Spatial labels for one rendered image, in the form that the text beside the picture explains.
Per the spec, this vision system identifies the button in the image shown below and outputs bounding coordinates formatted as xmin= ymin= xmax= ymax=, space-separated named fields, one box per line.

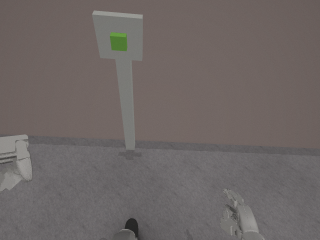
xmin=110 ymin=32 xmax=128 ymax=51

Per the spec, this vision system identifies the panel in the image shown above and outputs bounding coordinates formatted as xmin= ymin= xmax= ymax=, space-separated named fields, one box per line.
xmin=92 ymin=10 xmax=143 ymax=150

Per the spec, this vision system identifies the left robot shin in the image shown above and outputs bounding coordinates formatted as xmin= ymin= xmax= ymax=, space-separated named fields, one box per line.
xmin=120 ymin=229 xmax=135 ymax=235

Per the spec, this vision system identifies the robot left hand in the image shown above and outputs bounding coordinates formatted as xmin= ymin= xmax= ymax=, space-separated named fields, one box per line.
xmin=0 ymin=134 xmax=33 ymax=193

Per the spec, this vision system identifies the robot right hand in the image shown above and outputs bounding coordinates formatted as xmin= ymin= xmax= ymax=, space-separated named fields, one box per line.
xmin=220 ymin=188 xmax=259 ymax=240

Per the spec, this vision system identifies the robot left foot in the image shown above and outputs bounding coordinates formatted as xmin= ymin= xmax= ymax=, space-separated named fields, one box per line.
xmin=124 ymin=218 xmax=138 ymax=239

